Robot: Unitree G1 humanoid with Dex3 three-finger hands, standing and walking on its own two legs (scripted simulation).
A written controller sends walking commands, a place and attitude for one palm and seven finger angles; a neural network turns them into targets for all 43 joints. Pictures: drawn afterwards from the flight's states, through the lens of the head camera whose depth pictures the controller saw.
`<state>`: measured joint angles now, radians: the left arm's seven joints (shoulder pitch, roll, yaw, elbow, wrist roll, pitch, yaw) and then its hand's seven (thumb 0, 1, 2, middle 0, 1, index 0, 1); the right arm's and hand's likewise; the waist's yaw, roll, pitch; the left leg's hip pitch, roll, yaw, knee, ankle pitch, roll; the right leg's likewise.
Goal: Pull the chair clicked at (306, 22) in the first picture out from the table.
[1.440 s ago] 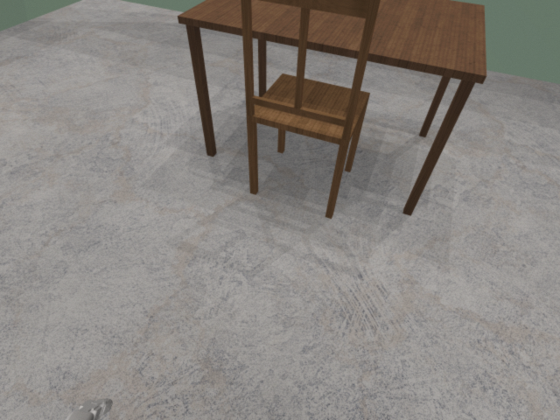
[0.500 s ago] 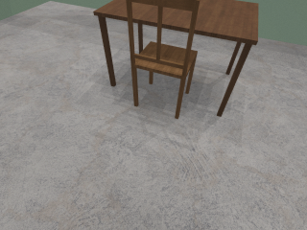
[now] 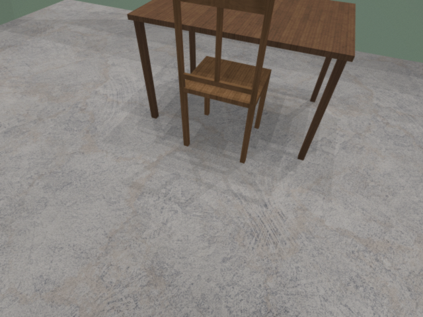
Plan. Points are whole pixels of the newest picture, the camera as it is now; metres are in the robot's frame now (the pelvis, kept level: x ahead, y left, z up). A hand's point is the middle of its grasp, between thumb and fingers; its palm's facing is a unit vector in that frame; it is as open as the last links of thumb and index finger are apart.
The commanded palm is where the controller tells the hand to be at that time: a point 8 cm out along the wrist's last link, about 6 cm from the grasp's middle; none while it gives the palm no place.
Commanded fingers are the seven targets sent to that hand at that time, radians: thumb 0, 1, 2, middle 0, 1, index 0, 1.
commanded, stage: walk to a spot facing it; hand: left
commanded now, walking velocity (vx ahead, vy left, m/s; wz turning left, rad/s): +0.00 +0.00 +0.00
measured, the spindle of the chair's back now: (218, 47) +1.24 +0.04 -0.06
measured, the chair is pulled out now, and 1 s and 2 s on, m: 0.00 0.00 0.00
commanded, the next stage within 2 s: turn to face it in 1.54 s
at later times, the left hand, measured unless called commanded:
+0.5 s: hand out of the picture +0.01 +0.26 -0.21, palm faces +0.18 -0.97 -0.18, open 7.3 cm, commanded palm none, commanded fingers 0.00 0.90 0.90 -0.20 -0.30 -0.20 -0.30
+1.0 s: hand (102, 232) +0.35 +0.31 -0.17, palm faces +0.32 -0.93 -0.19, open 7.4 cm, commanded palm none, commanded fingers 0.00 0.90 0.90 -0.20 -0.30 -0.20 -0.30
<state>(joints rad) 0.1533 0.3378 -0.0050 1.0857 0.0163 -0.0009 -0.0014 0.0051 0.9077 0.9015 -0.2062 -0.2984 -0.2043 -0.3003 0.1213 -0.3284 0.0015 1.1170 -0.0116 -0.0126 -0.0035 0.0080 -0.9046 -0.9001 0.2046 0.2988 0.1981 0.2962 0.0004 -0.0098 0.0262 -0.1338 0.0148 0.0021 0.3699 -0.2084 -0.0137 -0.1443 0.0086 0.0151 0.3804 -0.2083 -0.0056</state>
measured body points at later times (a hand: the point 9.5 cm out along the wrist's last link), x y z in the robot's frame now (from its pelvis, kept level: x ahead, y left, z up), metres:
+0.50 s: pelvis +0.06 +0.07 -0.02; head +0.07 +0.10 +0.42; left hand +0.00 +0.31 -0.19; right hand +0.11 -0.19 -0.15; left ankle +0.06 +0.15 -0.75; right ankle +0.00 -0.10 -0.72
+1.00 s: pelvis +0.28 +0.10 -0.03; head +0.31 +0.11 +0.42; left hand +0.33 +0.36 -0.16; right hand +0.27 -0.13 -0.18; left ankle +0.06 +0.15 -0.74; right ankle +0.43 +0.05 -0.75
